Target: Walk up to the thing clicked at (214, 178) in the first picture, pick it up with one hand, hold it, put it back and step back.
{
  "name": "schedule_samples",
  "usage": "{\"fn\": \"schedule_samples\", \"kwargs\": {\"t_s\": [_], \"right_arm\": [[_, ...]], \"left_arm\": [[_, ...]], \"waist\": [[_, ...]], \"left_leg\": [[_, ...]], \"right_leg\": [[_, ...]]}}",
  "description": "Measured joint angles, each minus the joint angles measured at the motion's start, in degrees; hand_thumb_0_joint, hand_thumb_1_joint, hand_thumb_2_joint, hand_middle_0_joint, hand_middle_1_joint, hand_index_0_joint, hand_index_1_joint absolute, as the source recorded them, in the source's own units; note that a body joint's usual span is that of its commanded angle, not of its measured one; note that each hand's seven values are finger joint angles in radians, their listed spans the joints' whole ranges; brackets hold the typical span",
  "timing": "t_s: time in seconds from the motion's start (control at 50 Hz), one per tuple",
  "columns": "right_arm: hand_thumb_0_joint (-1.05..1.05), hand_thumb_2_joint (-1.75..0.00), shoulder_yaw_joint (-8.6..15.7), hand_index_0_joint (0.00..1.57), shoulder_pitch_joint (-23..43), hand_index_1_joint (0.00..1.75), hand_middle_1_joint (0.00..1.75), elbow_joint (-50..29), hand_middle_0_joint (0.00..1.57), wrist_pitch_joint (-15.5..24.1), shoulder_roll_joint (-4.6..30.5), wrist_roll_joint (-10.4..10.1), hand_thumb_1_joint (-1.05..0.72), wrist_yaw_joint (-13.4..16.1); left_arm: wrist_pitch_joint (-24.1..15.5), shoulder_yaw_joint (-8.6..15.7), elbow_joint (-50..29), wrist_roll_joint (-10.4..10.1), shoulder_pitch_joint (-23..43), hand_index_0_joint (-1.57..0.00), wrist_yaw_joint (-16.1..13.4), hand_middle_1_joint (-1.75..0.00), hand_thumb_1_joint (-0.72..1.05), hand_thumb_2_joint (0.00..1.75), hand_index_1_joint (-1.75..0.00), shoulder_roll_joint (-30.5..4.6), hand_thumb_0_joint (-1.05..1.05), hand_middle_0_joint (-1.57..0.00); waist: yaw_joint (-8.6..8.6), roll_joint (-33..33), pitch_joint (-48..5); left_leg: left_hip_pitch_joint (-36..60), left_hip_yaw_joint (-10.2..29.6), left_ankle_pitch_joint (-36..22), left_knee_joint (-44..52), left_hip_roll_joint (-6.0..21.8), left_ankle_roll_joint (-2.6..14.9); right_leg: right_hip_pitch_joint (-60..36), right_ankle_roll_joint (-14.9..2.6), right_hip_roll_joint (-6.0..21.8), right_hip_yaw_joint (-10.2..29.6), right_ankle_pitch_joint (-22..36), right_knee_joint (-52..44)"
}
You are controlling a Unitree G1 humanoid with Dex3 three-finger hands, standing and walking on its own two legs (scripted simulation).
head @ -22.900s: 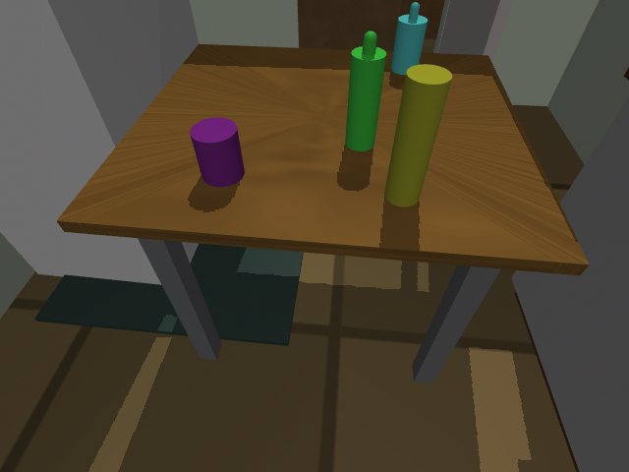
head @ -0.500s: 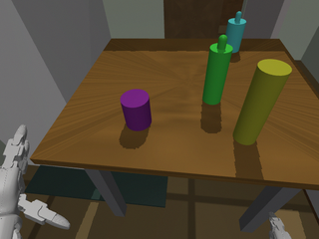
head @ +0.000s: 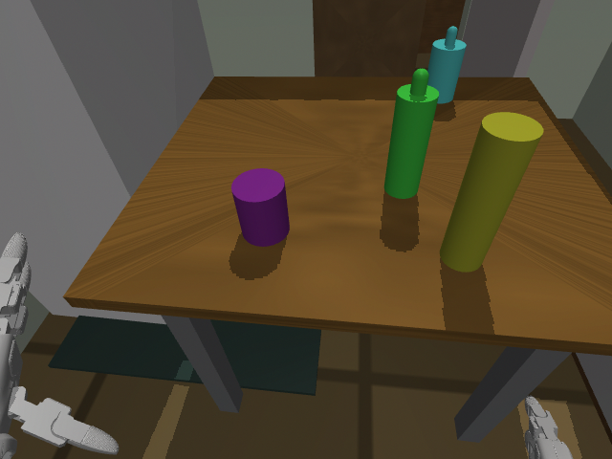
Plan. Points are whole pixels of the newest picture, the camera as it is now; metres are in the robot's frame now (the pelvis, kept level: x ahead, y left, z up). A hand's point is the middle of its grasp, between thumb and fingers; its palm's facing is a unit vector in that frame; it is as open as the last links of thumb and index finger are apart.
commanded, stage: home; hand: left
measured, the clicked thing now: (261, 201) +0.55 +0.13 +0.03
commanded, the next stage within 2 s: none
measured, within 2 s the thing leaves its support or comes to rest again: neither
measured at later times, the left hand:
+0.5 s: hand (183, 432) +0.18 +0.19 -0.05, palm faces +0.09 -0.97 -0.23, open 17.5 cm
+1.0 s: hand (199, 415) +0.22 +0.19 -0.09, palm faces +0.08 -0.97 -0.24, open 17.5 cm
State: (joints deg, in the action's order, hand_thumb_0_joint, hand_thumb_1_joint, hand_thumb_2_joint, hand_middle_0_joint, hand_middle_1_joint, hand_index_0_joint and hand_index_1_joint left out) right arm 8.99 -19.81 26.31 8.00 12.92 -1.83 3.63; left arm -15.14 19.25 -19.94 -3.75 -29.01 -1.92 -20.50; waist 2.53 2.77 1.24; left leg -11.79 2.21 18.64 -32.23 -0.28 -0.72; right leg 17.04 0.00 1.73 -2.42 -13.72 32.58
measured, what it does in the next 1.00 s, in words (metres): stands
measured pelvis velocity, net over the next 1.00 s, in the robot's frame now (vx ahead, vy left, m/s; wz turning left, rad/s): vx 0.03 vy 0.01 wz -0.03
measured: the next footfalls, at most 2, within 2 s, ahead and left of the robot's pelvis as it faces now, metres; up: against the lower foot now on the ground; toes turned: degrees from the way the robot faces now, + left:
none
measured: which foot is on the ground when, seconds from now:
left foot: down 0.00-1.00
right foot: down 0.00-1.00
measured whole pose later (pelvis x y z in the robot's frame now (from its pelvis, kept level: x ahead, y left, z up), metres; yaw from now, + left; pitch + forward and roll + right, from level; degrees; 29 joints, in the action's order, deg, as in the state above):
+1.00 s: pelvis +0.03 +0.01 +0.00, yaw -2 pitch +2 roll -1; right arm 0.3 -13.0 39.6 3.2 11.9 -0.8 3.6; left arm -3.6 0.4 28.2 -0.7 -14.3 -6.0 -10.1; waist -0.4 0.9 1.1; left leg -11.6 0.7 20.2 -30.3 0.5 -0.1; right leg 16.9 0.7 0.9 -1.1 -13.9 29.3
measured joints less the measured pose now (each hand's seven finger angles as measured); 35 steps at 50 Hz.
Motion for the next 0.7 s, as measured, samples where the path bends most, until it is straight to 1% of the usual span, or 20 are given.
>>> {"fn": "schedule_samples", "kwargs": {"t_s": [0.04, 0.1, 0.16, 0.2, 0.24, 0.28, 0.36, 0.42, 0.5, 0.54, 0.62, 0.7], "right_arm": [[-0.01, -0.13, -0.7, 0.09, 0.4, 0.09, 0.09, 0.7, 0.08, 0.2, -0.1, 0.0, 0.43, 0.0], [-0.01, -0.24, -2.8, 0.1, 1.7, 0.13, 0.12, 2.2, 0.1, 0.3, -0.9, 0.1, 0.3, 0.0], [-0.01, -0.35, -5.2, 0.12, 3.4, 0.15, 0.15, 3.7, 0.11, 0.3, -2.4, 0.5, 0.13, -0.4], [-0.01, -0.42, -6.2, 0.13, 4.4, 0.17, 0.17, 4.4, 0.13, 0.3, -3.3, 0.8, 0.01, -0.8], [-0.01, -0.48, -6.6, 0.14, 5.0, 0.19, 0.18, 5.1, 0.14, 0.3, -3.9, 1.0, -0.12, -1.1], [-0.01, -0.55, -6.4, 0.15, 5.5, 0.2, 0.2, 5.7, 0.15, 0.2, -4.1, 1.1, -0.25, -1.2], [0.0, -0.66, -6.1, 0.17, 6.4, 0.23, 0.23, 7.1, 0.17, -0.2, -3.3, 1.0, -0.46, -0.7], [0.0, -0.73, -6.5, 0.18, 7.4, 0.25, 0.25, 8.3, 0.18, -0.5, -2.8, 0.9, -0.59, 0.0], [0.0, -0.81, -7.3, 0.19, 8.4, 0.28, 0.27, 8.8, 0.19, -0.8, -2.5, 1.1, -0.74, 0.4], [0.0, -0.84, -7.8, 0.2, 8.6, 0.28, 0.28, 8.7, 0.19, -1.0, -2.5, 1.1, -0.79, 0.5], [0.0, -0.87, -9.0, 0.2, 9.1, 0.29, 0.29, 10.9, 0.2, -1.4, -1.8, 1.5, -0.85, 0.5], [0.01, -0.89, -9.1, 0.21, 8.5, 0.3, 0.29, 12.7, 0.2, -2.3, -1.4, 1.4, -0.87, 0.7]], "left_arm": [[-0.7, -0.5, 1.3, 0.1, 1.1, -0.07, 0.0, -0.06, -0.54, 0.05, -0.06, 0.6, -0.01, -0.06], [-1.3, -2.1, 4.1, 0.3, 2.8, -0.07, 0.0, -0.06, -0.53, 0.06, -0.06, 2.0, -0.01, -0.06], [-1.5, -4.5, 7.3, 0.6, 3.8, -0.07, 0.2, -0.06, -0.53, 0.07, -0.06, 3.5, -0.01, -0.06], [-1.1, -6.3, 9.6, 0.8, 3.5, -0.06, 0.4, -0.06, -0.52, 0.08, -0.06, 4.4, -0.01, -0.06], [-0.5, -8.1, 11.9, 1.1, 2.6, -0.06, 0.6, -0.06, -0.52, 0.08, -0.06, 5.3, -0.01, -0.06], [0.3, -9.8, 14.5, 1.4, 1.6, -0.06, 0.8, -0.06, -0.53, 0.07, -0.06, 6.3, -0.01, -0.06], [2.5, -12.9, 20.4, 2.0, 0.9, -0.06, 0.6, -0.05, -0.54, 0.06, -0.05, 7.8, -0.01, -0.06], [3.7, -15.1, 25.7, 2.5, 2.2, -0.06, 0.3, -0.05, -0.55, 0.06, -0.05, 8.3, -0.01, -0.05], [5.3, -17.6, 34.5, 2.9, 5.6, -0.06, 0.0, -0.05, -0.55, 0.05, -0.05, 9.1, -0.01, -0.05], [6.3, -18.5, 39.0, 3.1, 7.6, -0.06, 0.0, -0.05, -0.55, 0.06, -0.05, 9.4, -0.01, -0.05], [7.9, -18.4, 44.2, 3.4, 10.7, -0.06, -1.4, -0.05, -0.54, 0.06, -0.05, 10.0, -0.01, -0.05], [9.0, -18.4, 47.0, 3.4, 12.8, -0.06, -2.5, -0.05, -0.54, 0.05, -0.05, 10.1, -0.01, -0.05]], "waist": [[0.04, 0.0, 0.4], [0.07, -0.2, 0.8], [0.0, -0.5, 1.2], [-0.12, -0.6, 1.3], [-0.32, -0.6, 1.4], [-0.55, -0.6, 1.4], [-0.9, -1.0, 1.4], [-1.31, -1.7, 1.5], [-1.98, -2.5, 1.2], [-2.22, -2.8, 1.1], [-2.29, -3.2, 1.1], [-2.36, -3.1, 1.0]], "left_leg": [[0.4, -0.1, -0.3, 0.5, -0.1, 0.06], [0.6, -0.2, -0.7, 1.2, -0.1, 0.14], [0.7, -0.3, -1.0, 1.7, -0.1, 0.14], [0.7, -0.3, -1.1, 2.1, -0.1, 0.15], [0.8, -0.3, -1.2, 2.5, -0.1, 0.17], [0.9, -0.4, -1.1, 2.8, -0.1, 0.23], [1.1, -0.4, -1.1, 3.2, -0.2, 0.33], [0.8, -0.2, -1.0, 3.3, -0.3, 0.39], [-0.1, -0.1, -0.8, 3.1, -0.2, 0.34], [-0.6, -0.2, -0.6, 2.9, 0.0, 0.29], [-1.0, -0.3, 0.1, 2.1, 0.4, 0.18], [-1.1, -0.4, 0.8, 1.5, 0.5, 0.29]], "right_leg": [[-0.3, 0.06, 0.1, 0.1, 0.3, -0.4], [-0.5, 0.13, 0.1, 0.2, 0.6, -1.0], [-0.5, 0.14, 0.1, 0.3, 0.9, -1.5], [-0.5, 0.15, 0.1, 0.3, 1.1, -1.9], [-0.6, 0.18, 0.1, 0.3, 1.1, -2.3], [-0.8, 0.25, 0.1, 0.3, 1.1, -2.6], [-0.9, 0.36, 0.2, 0.3, 1.0, -2.9], [-0.7, 0.41, 0.2, 0.2, 0.8, -3.0], [0.1, 0.38, 0.1, 0.1, 0.7, -3.0], [0.5, 0.36, 0.0, 0.1, 0.7, -3.0], [0.7, 0.26, -0.4, 0.2, 0.5, -2.9], [0.7, 0.36, -0.6, 0.2, 0.1, -2.7]]}}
